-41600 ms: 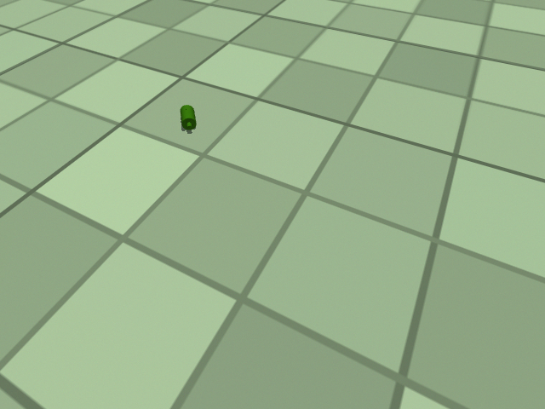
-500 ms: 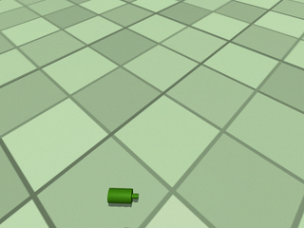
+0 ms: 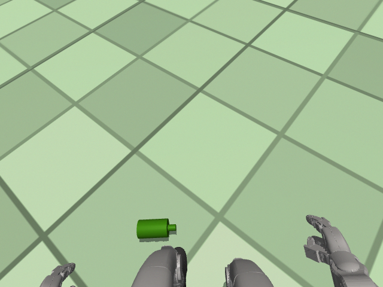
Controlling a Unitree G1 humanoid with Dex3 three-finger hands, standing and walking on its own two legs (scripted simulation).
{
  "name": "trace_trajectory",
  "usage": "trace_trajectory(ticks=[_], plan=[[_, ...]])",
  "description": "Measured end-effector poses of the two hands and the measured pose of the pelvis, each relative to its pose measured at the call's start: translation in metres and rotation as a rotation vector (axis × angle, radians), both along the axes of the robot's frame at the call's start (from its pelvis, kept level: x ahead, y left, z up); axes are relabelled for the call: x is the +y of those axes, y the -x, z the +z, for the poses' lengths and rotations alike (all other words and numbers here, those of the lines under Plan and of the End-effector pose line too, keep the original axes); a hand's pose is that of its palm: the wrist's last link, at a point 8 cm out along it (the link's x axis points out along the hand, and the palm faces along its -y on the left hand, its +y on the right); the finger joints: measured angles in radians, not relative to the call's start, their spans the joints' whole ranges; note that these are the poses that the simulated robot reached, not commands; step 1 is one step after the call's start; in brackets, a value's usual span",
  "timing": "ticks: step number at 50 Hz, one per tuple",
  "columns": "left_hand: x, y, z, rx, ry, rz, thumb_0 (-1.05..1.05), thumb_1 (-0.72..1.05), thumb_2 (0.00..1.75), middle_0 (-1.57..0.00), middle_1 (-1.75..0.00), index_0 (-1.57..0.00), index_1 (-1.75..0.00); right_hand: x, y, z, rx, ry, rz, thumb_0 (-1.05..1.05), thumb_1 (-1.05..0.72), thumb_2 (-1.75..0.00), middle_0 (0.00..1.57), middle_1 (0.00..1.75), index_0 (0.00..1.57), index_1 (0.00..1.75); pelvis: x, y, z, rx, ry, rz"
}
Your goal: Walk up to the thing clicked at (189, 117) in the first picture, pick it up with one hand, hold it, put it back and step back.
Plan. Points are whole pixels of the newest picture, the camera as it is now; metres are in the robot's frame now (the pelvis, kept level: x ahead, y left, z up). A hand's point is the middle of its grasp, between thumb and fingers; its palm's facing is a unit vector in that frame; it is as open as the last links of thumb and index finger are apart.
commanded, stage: walk up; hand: left
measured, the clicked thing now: (157, 228) +0.36 +0.24 -0.70
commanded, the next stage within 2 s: none
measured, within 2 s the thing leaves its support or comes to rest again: neither
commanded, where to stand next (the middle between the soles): -0.02 +0.01 m, yaw +2 degrees
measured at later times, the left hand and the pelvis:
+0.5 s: hand out of the picture -0.03 +0.27 -0.12, palm faces +0.14 -0.91 -0.40, open 7.3 cm; pelvis -0.06 -0.01 +0.02, yaw +7 degrees
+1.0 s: hand out of the picture -0.08 +0.32 -0.11, palm faces +0.08 -0.88 -0.47, open 7.4 cm; pelvis -0.06 +0.03 +0.01, yaw +7 degrees
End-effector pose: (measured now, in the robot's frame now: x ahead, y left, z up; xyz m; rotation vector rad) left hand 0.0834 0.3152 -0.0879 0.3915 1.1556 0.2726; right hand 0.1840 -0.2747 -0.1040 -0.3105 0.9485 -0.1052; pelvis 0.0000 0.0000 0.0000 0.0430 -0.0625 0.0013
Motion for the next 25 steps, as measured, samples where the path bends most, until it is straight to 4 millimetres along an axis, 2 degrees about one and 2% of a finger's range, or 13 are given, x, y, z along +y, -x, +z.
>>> trace_trajectory(ticks=[4, 9, 14, 17, 20, 25], plan=[[-0.009, 0.037, 0.007, 0.035, -0.036, 0.006, 0.0, 0.91, 0.9, -0.21, -0.3, -0.21, -0.3, -0.025, 0.025, -0.011, 0.017, -0.004, -0.027, 0.0, -0.9, -0.9, 0.21, 0.3, 0.21, 0.3, -0.014, 0.015, -0.004, -0.01, 0.03, 0.017], [-0.018, 0.08, 0.03, 0.106, -0.057, 0.04, 0.0, 0.91, 0.89, -0.21, -0.3, -0.21, -0.3, -0.049, 0.079, -0.005, 0.164, 0.012, -0.053, 0.0, -0.9, -0.9, 0.21, 0.3, 0.2, 0.3, -0.022, 0.026, 0.018, 0.032, -0.03, 0.02], [-0.02, 0.087, 0.041, 0.071, -0.069, 0.05, 0.0, 0.9, 0.9, -0.21, -0.3, -0.21, -0.3, -0.067, 0.14, -0.004, 0.308, 0.073, -0.047, 0.0, -0.9, -0.9, 0.21, 0.3, 0.2, 0.3, -0.024, 0.045, 0.026, 0.069, -0.025, 0.066], [-0.022, 0.088, 0.041, -0.008, -0.054, 0.057, 0.0, 0.9, 0.9, -0.21, -0.3, -0.21, -0.3, -0.068, 0.166, -0.005, 0.372, 0.095, -0.021, 0.01, -0.9, -0.9, 0.21, 0.3, 0.2, 0.3, -0.023, 0.054, 0.025, 0.059, -0.006, 0.102], [-0.02, 0.097, 0.034, -0.074, -0.019, 0.067, 0.0, 0.9, 0.9, -0.21, -0.3, -0.21, -0.3, -0.06, 0.173, -0.002, 0.372, 0.098, 0.015, 0.01, -0.9, -0.9, 0.21, 0.3, 0.2, 0.3, -0.021, 0.06, 0.021, 0.039, 0.011, 0.131], [-0.007, 0.127, 0.011, -0.074, 0.033, 0.109, 0.0, 0.9, 0.9, -0.21, -0.3, -0.21, -0.3, -0.039, 0.164, 0.013, 0.24, 0.096, 0.036, 0.01, -0.9, -0.9, 0.21, 0.3, 0.2, 0.3, -0.012, 0.065, 0.016, -0.007, -0.009, 0.125]])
